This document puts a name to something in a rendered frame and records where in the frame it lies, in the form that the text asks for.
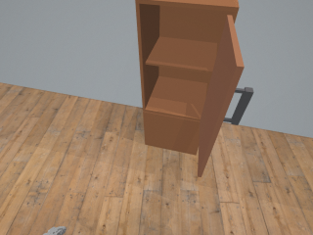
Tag handle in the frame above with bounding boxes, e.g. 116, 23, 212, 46
223, 87, 254, 125

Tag cupboard door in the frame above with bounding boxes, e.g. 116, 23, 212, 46
198, 15, 245, 177

